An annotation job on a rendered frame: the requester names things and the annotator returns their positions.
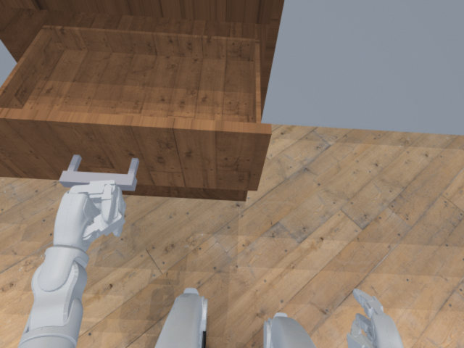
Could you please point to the robot thigh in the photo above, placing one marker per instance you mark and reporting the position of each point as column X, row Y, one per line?
column 284, row 332
column 185, row 322

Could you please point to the robot right thigh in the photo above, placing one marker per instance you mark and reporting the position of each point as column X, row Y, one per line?
column 284, row 332

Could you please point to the robot left forearm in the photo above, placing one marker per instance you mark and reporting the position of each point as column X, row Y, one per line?
column 57, row 312

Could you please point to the handle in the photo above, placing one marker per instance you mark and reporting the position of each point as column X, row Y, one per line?
column 126, row 182

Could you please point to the right robot hand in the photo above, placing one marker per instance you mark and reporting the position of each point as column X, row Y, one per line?
column 380, row 329

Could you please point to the drawer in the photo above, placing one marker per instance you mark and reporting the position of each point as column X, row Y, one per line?
column 187, row 106

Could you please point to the left robot hand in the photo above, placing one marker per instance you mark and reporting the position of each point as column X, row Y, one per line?
column 100, row 201

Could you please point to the robot left thigh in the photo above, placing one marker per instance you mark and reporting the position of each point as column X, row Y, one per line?
column 185, row 322

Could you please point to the cabinet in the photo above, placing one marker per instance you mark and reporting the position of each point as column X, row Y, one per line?
column 21, row 20

